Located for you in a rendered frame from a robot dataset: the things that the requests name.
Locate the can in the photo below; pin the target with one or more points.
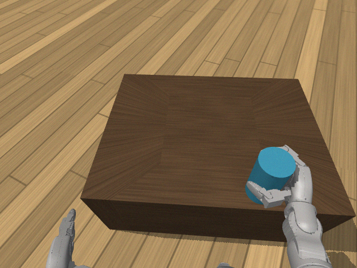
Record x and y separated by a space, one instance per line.
272 169

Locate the right robot arm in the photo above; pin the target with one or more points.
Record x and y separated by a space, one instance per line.
303 232

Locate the right robot hand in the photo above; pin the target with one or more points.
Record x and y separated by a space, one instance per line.
298 187

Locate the left robot hand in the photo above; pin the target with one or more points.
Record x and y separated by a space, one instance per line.
61 250

